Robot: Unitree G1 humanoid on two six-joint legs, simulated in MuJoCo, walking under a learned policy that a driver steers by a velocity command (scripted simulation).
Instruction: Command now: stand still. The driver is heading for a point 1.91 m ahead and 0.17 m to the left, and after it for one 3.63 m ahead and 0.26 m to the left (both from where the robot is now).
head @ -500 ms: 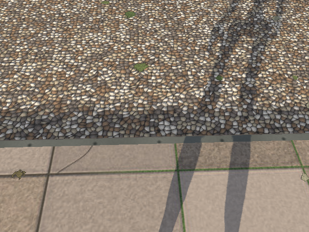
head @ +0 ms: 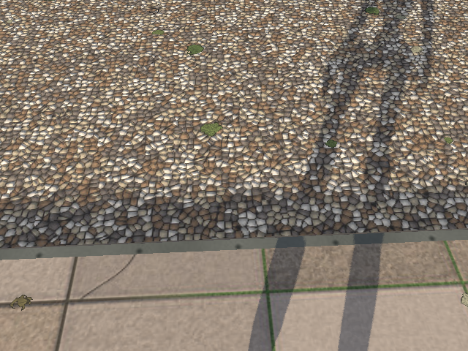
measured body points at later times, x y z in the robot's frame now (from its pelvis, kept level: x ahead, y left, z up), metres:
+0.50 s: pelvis +0.03 +0.00 -0.01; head +0.03 +0.01 +0.44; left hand +0.01 +0.25 -0.16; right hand +0.09 -0.25 -0.15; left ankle +0.04 +0.11 -0.72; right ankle -0.03 -0.12 -0.74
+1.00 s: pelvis +0.23 +0.03 +0.00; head +0.25 +0.03 +0.45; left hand +0.44 +0.25 -0.11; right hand +0.13 -0.21 -0.14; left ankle +0.07 +0.12 -0.74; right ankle +0.43 -0.12 -0.69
